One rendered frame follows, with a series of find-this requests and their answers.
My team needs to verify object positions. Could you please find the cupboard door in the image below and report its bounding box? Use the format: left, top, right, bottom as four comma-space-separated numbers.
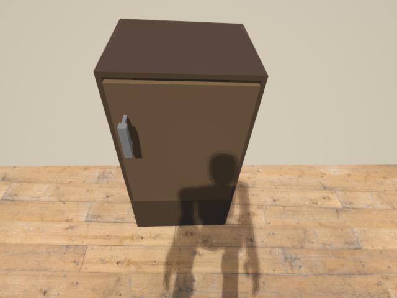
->
102, 79, 260, 201

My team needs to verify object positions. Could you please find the handle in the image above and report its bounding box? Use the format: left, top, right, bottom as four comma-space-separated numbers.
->
117, 115, 133, 158

